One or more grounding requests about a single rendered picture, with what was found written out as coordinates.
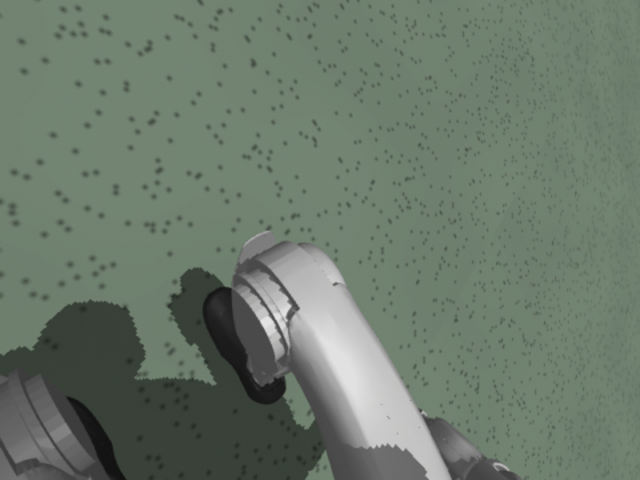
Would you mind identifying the right robot foot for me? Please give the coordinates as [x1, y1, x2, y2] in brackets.
[203, 287, 286, 404]

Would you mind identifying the right robot hand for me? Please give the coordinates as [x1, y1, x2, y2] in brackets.
[418, 408, 487, 480]

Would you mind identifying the right robot arm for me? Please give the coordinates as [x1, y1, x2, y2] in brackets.
[465, 459, 522, 480]

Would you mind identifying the left robot foot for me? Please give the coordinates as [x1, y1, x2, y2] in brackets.
[66, 397, 126, 480]

